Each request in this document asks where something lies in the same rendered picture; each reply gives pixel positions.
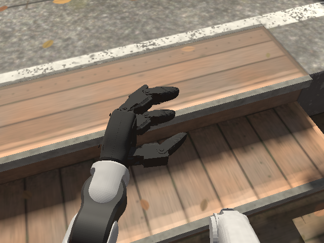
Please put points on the stairs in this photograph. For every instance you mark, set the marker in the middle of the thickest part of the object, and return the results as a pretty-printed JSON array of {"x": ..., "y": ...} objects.
[{"x": 223, "y": 168}]

